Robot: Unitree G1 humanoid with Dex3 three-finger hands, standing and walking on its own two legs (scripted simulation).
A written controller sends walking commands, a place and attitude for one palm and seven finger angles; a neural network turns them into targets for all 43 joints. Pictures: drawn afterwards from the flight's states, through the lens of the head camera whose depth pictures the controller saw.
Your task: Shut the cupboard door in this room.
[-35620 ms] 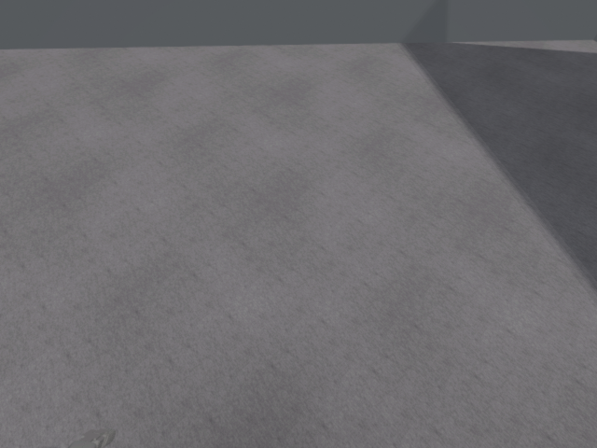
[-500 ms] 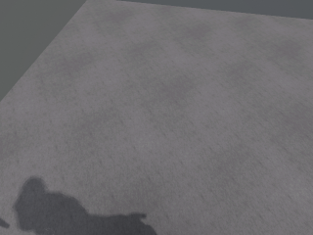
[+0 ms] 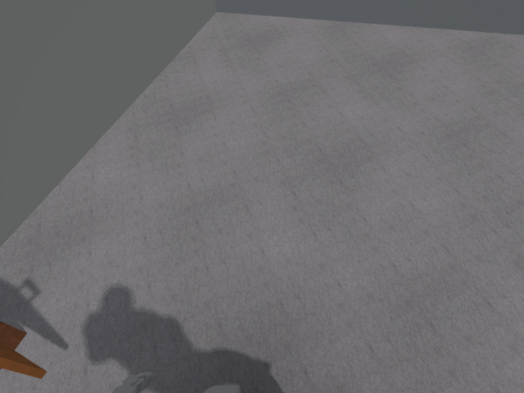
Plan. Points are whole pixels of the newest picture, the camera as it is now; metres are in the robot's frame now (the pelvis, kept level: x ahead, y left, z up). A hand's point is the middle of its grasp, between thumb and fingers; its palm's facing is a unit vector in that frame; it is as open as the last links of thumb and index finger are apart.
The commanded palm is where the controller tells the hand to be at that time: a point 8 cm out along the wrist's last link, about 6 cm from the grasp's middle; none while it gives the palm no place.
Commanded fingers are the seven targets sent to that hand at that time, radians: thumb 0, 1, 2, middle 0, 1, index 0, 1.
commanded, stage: turn or walk to find it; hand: left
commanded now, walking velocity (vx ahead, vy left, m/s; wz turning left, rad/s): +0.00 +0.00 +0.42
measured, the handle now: out of the picture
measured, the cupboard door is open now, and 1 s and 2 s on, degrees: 83 83 83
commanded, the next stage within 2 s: stand and wait in 0.80 s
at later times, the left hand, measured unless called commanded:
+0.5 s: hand out of the picture -0.05 +0.25 -0.18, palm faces +0.29 -0.92 -0.25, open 7.4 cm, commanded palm none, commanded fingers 0.00 0.90 0.90 -0.20 -0.30 -0.20 -0.30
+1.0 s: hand out of the picture -0.02 +0.18 -0.14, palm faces +0.40 -0.88 -0.26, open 7.4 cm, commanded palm none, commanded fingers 0.00 0.90 0.90 -0.20 -0.30 -0.20 -0.30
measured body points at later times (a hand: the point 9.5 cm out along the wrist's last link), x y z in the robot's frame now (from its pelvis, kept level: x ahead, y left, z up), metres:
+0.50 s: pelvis -0.02 +0.03 +0.00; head +0.01 +0.06 +0.45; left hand -0.06 +0.30 -0.16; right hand +0.14 -0.19 -0.13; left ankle -0.05 +0.13 -0.73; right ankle -0.01 -0.10 -0.68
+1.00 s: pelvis -0.01 -0.01 +0.01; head +0.03 -0.03 +0.46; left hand -0.04 +0.23 -0.12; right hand +0.13 -0.23 -0.16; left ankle -0.11 +0.12 -0.65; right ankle +0.03 -0.10 -0.73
